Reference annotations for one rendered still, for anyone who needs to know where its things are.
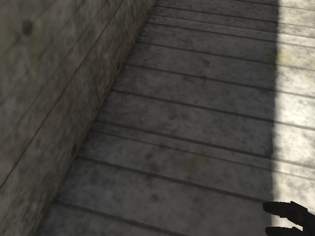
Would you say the right robot hand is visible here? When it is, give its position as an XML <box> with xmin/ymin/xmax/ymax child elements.
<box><xmin>263</xmin><ymin>201</ymin><xmax>315</xmax><ymax>236</ymax></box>

